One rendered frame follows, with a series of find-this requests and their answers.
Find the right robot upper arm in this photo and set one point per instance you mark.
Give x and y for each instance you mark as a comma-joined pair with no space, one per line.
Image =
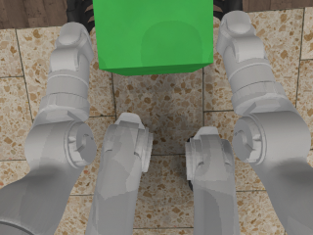
276,145

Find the carton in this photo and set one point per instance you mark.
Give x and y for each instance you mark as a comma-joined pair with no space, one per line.
144,37

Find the robot left forearm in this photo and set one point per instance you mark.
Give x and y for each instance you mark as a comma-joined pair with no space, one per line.
68,78

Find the robot right forearm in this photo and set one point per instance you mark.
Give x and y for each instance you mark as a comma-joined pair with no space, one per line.
253,85

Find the robot right thigh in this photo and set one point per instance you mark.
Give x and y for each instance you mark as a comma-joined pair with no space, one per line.
214,187

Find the robot right hand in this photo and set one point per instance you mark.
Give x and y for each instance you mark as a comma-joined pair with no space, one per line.
226,7

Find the robot left hand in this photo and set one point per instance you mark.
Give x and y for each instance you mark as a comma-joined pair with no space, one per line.
76,13

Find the robot left shin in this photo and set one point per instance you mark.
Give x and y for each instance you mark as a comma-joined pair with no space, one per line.
112,129

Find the left robot upper arm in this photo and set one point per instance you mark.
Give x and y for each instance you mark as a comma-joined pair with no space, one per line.
56,153

